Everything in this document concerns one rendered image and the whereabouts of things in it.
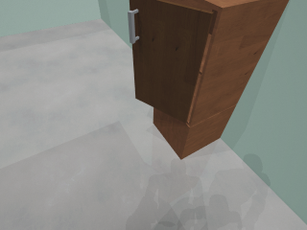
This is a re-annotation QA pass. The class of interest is handle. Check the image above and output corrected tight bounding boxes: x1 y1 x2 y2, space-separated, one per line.
128 9 140 44

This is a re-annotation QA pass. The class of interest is cupboard door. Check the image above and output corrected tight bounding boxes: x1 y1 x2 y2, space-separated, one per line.
130 0 214 124

